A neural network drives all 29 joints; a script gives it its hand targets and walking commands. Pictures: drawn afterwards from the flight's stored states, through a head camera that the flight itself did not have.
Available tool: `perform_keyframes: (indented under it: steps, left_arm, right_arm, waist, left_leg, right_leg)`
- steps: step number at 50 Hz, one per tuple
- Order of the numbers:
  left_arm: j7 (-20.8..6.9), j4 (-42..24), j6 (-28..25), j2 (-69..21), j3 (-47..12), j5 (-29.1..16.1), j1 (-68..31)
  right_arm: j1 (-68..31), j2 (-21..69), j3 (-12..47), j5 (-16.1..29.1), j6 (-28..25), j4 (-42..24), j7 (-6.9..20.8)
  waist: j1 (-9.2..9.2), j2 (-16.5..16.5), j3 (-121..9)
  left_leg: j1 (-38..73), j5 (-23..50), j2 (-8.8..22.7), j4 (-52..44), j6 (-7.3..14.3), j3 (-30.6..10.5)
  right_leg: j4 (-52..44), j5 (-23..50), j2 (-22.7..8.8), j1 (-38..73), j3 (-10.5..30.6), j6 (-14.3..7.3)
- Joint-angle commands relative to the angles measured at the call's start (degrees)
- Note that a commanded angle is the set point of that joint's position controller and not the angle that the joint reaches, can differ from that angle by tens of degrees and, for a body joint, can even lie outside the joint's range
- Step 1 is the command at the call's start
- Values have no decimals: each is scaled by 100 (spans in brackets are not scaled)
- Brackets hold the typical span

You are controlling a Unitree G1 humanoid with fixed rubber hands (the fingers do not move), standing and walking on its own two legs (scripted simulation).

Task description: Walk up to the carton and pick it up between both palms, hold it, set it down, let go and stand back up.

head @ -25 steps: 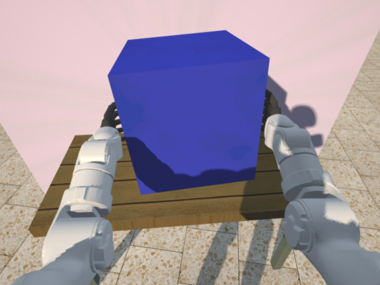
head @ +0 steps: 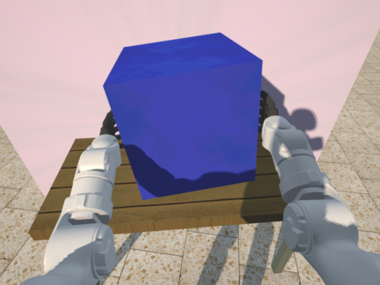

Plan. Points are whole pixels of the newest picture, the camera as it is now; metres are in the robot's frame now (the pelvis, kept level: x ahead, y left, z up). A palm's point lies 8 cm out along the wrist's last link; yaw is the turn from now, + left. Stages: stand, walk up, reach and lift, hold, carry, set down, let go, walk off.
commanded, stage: set down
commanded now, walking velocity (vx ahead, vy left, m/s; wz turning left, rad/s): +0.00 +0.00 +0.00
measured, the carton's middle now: (184, 109) +0.48 +0.01 +0.19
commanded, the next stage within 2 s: none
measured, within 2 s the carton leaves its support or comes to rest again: neither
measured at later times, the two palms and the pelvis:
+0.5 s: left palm (118, 148) +0.42 +0.18 +0.11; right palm (257, 134) +0.43 -0.17 +0.14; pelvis +0.04 +0.00 +0.00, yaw +0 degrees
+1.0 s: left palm (112, 152) +0.41 +0.19 +0.11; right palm (255, 138) +0.41 -0.16 +0.15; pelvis +0.04 +0.00 +0.01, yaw +0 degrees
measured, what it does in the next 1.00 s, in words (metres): stands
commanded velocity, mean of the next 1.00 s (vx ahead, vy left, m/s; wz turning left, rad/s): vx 0.00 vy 0.00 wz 0.00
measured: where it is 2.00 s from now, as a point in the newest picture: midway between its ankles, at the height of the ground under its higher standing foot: outside the picture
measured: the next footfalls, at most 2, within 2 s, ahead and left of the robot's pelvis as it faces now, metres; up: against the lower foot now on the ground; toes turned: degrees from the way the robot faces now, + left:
none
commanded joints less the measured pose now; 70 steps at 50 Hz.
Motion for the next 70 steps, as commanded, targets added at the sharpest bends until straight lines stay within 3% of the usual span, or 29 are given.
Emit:
perform_keyframes:
  steps: [1, 4, 5, 6, 10, 12, 15, 17, 20, 23, 26, 27, 35, 37, 40, 42, 43, 44, 50, 51, 52, 53, 58, 62, 63, 64, 66, 67, 70]
  left_arm:
    - [-1681, -1527, -1005, -3442, -1182, -426, -6464]
    - [-1707, -1502, -1166, -3331, -1135, -162, -6315]
    - [-1793, -1351, -1258, -3282, -1195, -183, -6364]
    - [-1765, -1495, -1298, -3220, -1224, -142, -6355]
    - [-1675, -1257, -1511, -3602, -1778, -290, -6018]
    - [-1633, -978, -1600, -3717, -1831, -328, -6138]
    - [-1494, -1579, -1822, -3883, -2389, -496, -5959]
    - [-1408, -2105, -2016, -3879, -2762, -852, -6086]
    - [-1179, -3039, -2147, -4201, -3151, -1014, -5806]
    - [-1063, -3195, -2251, -4133, -3179, -1016, -5472]
    - [-1173, -3696, -2173, -3873, -3130, -1021, -5079]
    - [-1179, -3604, -2108, -3808, -3082, -936, -4738]
    - [-1497, -3070, -1901, -3868, -2832, -781, -4697]
    - [-1600, -2644, -1880, -3883, -2729, -767, -4825]
    - [-1682, -2241, -1986, -3772, -2367, -621, -5056]
    - [-1852, -1546, -1941, -3569, -2216, -510, -5137]
    - [-1950, -1100, -1923, -3505, -1976, -404, -5004]
    - [-1954, -1100, -1944, -3599, -2169, -397, -5138]
    - [-1917, -933, -2554, -3457, -2170, -478, -5908]
    - [-1895, -797, -2627, -3341, -2126, -510, -6138]
    - [-1873, -776, -2689, -3431, -2258, -542, -6043]
    - [-1762, -1117, -2860, -3415, -2247, -591, -6292]
    - [-1589, -891, -3286, -3478, -2656, -888, -6380]
    - [-1660, -551, -3319, -3357, -2259, -647, -5501]
    - [-1668, -774, -3390, -3292, -2356, -628, -5782]
    - [-1696, -870, -3419, -3233, -2247, -595, -5654]
    - [-1684, -914, -3415, -3389, -2400, -652, -5398]
    - [-1667, -1139, -3449, -3459, -2544, -680, -5463]
    - [-1739, -1172, -3394, -3356, -2411, -596, -5436]
  right_arm:
    - [-5671, 4516, 1545, 1006, -1117, -1832, 879]
    - [-5216, 4518, 1557, 764, -1268, -1507, 878]
    - [-5112, 4438, 1458, 627, -1377, -1494, 848]
    - [-5064, 4487, 1551, 614, -1485, -1420, 821]
    - [-5035, 4387, 1472, 379, -1727, -1855, 756]
    - [-4966, 4077, 1119, 268, -1724, -1497, 790]
    - [-4756, 4144, 1535, 402, -1954, -1756, 734]
    - [-4717, 4498, 2092, 546, -2023, -2400, 640]
    - [-4395, 4876, 3026, 1029, -2144, -2947, 541]
    - [-4303, 4966, 3418, 1095, -2123, -3548, 472]
    - [-3559, 5048, 3724, 1250, -1926, -3621, 314]
    - [-3701, 5004, 3882, 1403, -1963, -4015, 304]
    - [-3891, 4773, 3365, 1061, -1829, -4094, 305]
    - [-3900, 4602, 3039, 957, -1761, -3697, 302]
    - [-3891, 4703, 2733, 704, -1744, -3220, 406]
    - [-3843, 4436, 2045, 395, -1701, -2556, 398]
    - [-3918, 4332, 1817, 266, -1721, -2364, 429]
    - [-3923, 4237, 1805, 273, -1742, -2344, 444]
    - [-4080, 4453, 1417, -131, -2019, -1661, 595]
    - [-4038, 4400, 1232, -188, -2028, -1486, 619]
    - [-3995, 4451, 1172, -286, -2085, -1482, 614]
    - [-3958, 4597, 1423, -177, -2154, -1360, 638]
    - [-3980, 4630, 1598, -307, -2413, -1642, 557]
    - [-3486, 4816, 1954, -188, -2317, -1748, 456]
    - [-3346, 4910, 1957, -202, -2313, -1584, 413]
    - [-3392, 4988, 2040, -157, -2310, -1690, 409]
    - [-3233, 4975, 2364, 9, -2343, -1955, 390]
    - [-3022, 5031, 2204, -64, -2328, -1694, 348]
    - [-2901, 4973, 2298, 6, -2339, -1828, 274]
  waist:
    - [72, -389, -2131]
    - [192, -466, -1909]
    - [-46, -550, -1937]
    - [-12, -526, -2185]
    - [-94, 286, -2370]
    - [-366, 591, -2275]
    - [-367, 750, -2864]
    - [-388, 377, -3800]
    - [-126, 581, -4425]
    - [3, 402, -4503]
    - [-215, 208, -4200]
    - [19, 182, -4090]
    - [-122, 27, -3067]
    - [-316, 37, -2575]
    - [-165, 46, -2589]
    - [-481, 159, -1606]
    - [-351, -13, -1231]
    - [-497, 288, -1157]
    - [-282, 254, -1600]
    - [-410, 267, -1782]
    - [-505, 353, -1766]
    - [-324, 410, -2204]
    - [-558, 412, -2797]
    - [-331, 55, -2668]
    - [-438, 234, -2647]
    - [-226, 148, -2821]
    - [-299, 119, -3261]
    - [-563, 189, -3299]
    - [-533, 122, -3039]
  left_leg:
    - [2024, -1074, -59, -810, -7, -249]
    - [2223, -1087, -92, -829, -62, -173]
    - [2600, -948, -165, -668, -82, -130]
    - [2725, -837, -256, -612, -78, -116]
    - [1956, -1006, 109, -1219, -65, -92]
    - [1418, -1787, 380, -1664, -68, -287]
    - [1739, -870, 364, -1595, -191, -305]
    - [2589, 348, 163, -1111, -206, -190]
    - [2959, 2033, 92, -641, -360, -170]
    - [2797, 2592, -3, -416, -353, -97]
    - [2688, 3101, -82, -312, -401, -100]
    - [2453, 3108, -132, -322, -353, -46]
    - [2135, 1826, -118, -610, -211, -73]
    - [2046, 1488, -115, -658, -228, -78]
    - [1863, 959, -72, -867, -168, -27]
    - [1668, 81, -36, -1065, -124, -59]
    - [1481, -294, 2, -1153, -80, -5]
    - [1525, -414, 1, -1218, -149, -46]
    - [1418, -892, 58, -1233, -148, 85]
    - [1486, -1140, 79, -1258, -149, 69]
    - [1389, -1068, 63, -1271, -190, 86]
    - [1522, -771, 91, -1215, -203, 80]
    - [1509, -210, 46, -953, -243, 46]
    - [1281, 327, 11, -802, -137, 111]
    - [1217, 415, -9, -815, -181, 93]
    - [1195, 494, -1, -789, -143, 114]
    - [1435, 1185, -32, -642, -226, 107]
    - [1482, 1446, -8, -607, -286, 63]
    - [1339, 1639, -93, -582, -308, 34]
  right_leg:
    - [-1600, -2087, -329, 1081, 294, -335]
    - [-1628, -2243, -280, 911, 229, -361]
    - [-1811, -2377, -435, 585, 308, -431]
    - [-1832, -2377, -522, 616, 313, -414]
    - [-1438, -1356, -49, 1660, -137, -79]
    - [-1104, -1124, 215, 2168, -283, -5]
    - [-1076, -181, 259, 2411, -340, -10]
    - [-1226, 403, 176, 2107, -220, 0]
    - [-1092, 1701, 296, 2433, -167, 28]
    - [-1025, 2598, 246, 2508, -83, 118]
    - [-835, 4086, 140, 3170, 103, 241]
    - [-748, 4418, 90, 3320, 140, 301]
    - [-974, 3044, -6, 3032, 94, 220]
    - [-1019, 2644, -8, 2919, 49, 198]
    - [-1059, 1756, -8, 2813, 14, 169]
    - [-1273, 886, -102, 2466, 42, 123]
    - [-1316, 310, -107, 2312, 20, 106]
    - [-1361, 134, -59, 2235, 4, 22]
    - [-1294, -752, 1, 1822, -120, -42]
    - [-1251, -937, -5, 1705, -108, -71]
    - [-1264, -777, 22, 1709, -137, -88]
    - [-1216, -497, 22, 1743, -130, -71]
    - [-1050, 292, 17, 1712, -129, 20]
    - [-945, 1176, -66, 2196, 46, 124]
    - [-897, 1399, -67, 2320, 76, 168]
    - [-816, 1531, -98, 2515, 102, 200]
    - [-688, 2612, -66, 2804, 122, 251]
    - [-653, 2885, -33, 2839, 84, 254]
    - [-636, 3454, -100, 3135, 147, 312]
